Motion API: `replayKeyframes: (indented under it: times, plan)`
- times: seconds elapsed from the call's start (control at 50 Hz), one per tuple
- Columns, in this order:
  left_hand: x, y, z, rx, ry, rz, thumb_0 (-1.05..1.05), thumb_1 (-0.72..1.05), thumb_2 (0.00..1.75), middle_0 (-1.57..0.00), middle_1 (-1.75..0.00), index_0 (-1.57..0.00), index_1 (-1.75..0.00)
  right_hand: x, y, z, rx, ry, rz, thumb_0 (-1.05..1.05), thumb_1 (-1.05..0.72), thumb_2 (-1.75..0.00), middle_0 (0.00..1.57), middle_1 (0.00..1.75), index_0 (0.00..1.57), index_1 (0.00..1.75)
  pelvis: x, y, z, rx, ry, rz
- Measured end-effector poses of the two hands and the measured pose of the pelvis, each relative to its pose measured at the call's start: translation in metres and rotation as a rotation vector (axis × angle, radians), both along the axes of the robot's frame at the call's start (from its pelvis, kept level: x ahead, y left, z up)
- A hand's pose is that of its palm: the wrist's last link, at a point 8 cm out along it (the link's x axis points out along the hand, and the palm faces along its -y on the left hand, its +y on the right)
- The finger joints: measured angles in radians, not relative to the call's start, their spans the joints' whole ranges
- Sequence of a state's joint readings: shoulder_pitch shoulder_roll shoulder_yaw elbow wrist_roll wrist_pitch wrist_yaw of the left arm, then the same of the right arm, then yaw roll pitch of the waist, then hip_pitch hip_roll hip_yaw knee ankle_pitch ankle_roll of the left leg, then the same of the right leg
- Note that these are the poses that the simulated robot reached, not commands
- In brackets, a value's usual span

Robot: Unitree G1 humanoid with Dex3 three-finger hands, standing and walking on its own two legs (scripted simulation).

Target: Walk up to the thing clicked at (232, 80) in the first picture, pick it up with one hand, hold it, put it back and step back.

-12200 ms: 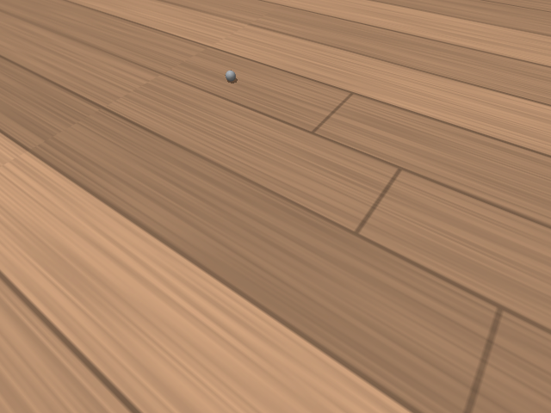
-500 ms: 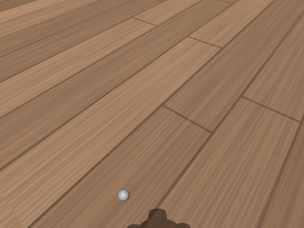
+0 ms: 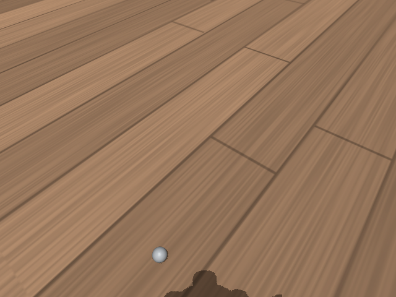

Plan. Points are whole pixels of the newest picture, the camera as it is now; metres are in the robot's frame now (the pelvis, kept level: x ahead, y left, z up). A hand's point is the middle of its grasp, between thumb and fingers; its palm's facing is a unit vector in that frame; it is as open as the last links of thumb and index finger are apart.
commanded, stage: walk up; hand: left
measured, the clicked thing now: (159, 254) +0.46 +0.23 -0.75
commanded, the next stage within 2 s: stand in 1.62 s
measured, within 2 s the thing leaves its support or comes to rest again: neither
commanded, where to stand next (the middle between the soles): +0.07 -0.05 m, yaw +0 degrees
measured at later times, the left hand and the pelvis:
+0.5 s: hand out of the picture +0.12 +0.17 -0.17, palm faces -0.02 -0.94 -0.33, open 7.3 cm; pelvis +0.05 -0.08 -0.02, yaw +0 degrees
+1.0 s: hand out of the picture +0.16 +0.20 -0.14, palm faces +0.00 -0.91 -0.41, open 7.3 cm; pelvis +0.06 -0.07 +0.00, yaw +0 degrees
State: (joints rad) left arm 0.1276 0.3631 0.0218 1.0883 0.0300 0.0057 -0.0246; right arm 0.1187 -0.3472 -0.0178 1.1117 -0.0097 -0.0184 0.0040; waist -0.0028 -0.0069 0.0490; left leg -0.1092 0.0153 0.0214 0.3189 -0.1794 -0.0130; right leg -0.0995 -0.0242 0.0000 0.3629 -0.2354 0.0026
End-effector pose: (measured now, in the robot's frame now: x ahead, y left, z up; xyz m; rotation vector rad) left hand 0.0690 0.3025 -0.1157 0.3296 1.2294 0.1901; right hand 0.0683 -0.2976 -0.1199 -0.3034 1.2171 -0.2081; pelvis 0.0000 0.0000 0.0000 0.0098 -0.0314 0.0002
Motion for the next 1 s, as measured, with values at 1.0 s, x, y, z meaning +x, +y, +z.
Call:
replayKeyframes:
  times: [1.0]
  plan:
    - [0.084,-0.057,0.011,0.061,-0.089,0.003,0.01,0.91,0.9,-0.21,-0.3,-0.21,-0.3,0.105,-0.069,0.002,0.021,-0.08,0.033,0.01,-0.91,-0.9,0.2,0.3,0.2,0.3,0.06,-0.069,-0.004,-0.008,-0.02,0.002]
